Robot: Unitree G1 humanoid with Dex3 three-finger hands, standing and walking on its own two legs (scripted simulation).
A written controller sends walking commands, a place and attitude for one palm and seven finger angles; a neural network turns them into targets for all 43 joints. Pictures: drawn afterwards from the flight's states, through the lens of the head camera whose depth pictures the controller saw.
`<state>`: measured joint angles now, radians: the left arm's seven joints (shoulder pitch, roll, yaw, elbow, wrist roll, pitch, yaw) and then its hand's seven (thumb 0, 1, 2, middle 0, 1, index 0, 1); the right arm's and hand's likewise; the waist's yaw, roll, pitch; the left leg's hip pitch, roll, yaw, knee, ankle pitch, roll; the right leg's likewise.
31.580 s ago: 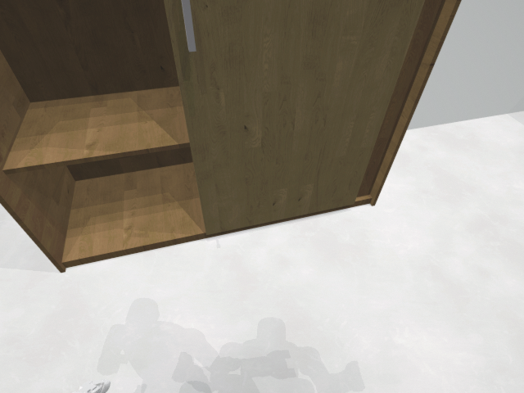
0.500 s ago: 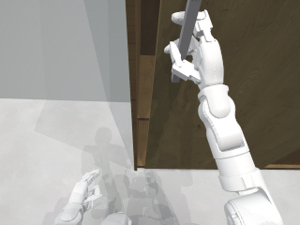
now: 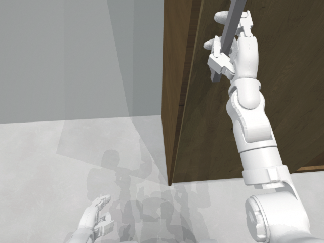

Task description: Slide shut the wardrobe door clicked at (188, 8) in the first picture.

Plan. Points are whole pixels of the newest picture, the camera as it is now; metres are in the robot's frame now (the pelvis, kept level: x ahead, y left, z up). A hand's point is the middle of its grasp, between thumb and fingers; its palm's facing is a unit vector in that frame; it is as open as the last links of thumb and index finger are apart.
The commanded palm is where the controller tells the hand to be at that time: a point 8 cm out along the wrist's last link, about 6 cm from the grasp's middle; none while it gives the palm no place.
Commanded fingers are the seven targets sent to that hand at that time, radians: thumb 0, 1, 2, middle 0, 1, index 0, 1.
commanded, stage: step sideways, sliding the door along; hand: right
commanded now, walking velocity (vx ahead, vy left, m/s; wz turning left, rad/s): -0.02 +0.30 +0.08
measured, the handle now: (222, 40) +0.47 -0.13 +0.24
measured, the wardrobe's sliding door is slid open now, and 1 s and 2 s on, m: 0.00 0.00 0.00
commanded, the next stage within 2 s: stop walking and hold the door there in 0.24 s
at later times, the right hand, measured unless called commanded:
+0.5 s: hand (213, 57) +0.43 -0.10 +0.23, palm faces +0.13 +0.98 -0.17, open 6.3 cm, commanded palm +0.40 -0.14 +0.23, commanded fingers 0.00 -0.90 -0.90 0.45 1.40 0.45 1.40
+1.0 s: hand (213, 57) +0.42 -0.10 +0.24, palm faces +0.04 +1.00 -0.08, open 6.2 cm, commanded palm +0.40 -0.13 +0.23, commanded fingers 0.00 -0.90 -0.90 0.45 1.40 0.45 1.40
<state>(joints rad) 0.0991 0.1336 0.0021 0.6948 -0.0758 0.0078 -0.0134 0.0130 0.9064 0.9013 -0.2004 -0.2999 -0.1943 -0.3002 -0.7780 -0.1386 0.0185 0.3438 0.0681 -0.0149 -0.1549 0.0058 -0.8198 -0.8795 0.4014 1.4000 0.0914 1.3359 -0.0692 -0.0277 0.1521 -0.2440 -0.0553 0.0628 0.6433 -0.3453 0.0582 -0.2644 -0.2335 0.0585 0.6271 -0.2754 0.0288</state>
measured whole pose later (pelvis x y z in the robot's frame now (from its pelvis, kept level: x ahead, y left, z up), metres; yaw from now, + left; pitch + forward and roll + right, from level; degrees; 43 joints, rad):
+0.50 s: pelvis +0.03 +0.03 +0.01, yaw +2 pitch -1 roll -1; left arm 0.08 0.18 0.03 0.64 -0.06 -0.01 -0.01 0.01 0.91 0.90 -0.20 -0.30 -0.19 -0.30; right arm -0.54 -0.25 -0.12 0.17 0.07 -0.10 -0.07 -0.04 -0.76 -0.86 0.44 1.40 0.16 1.33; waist -0.04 -0.05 0.12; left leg -0.22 -0.07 0.04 0.56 -0.32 0.11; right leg -0.29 -0.19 -0.02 0.78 -0.39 0.04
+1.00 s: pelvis +0.03 -0.01 +0.02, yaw +8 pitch -1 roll +0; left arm 0.15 0.21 -0.03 0.68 -0.04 0.00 0.05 0.01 0.90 0.90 -0.20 -0.30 -0.20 -0.30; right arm -0.43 -0.22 -0.10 0.15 0.08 0.02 -0.14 0.01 -0.81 -0.84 0.45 1.40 0.16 1.33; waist 0.00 -0.02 -0.01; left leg -0.16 -0.07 -0.05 0.41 -0.22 0.04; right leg -0.17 -0.03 -0.10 0.42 -0.23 -0.01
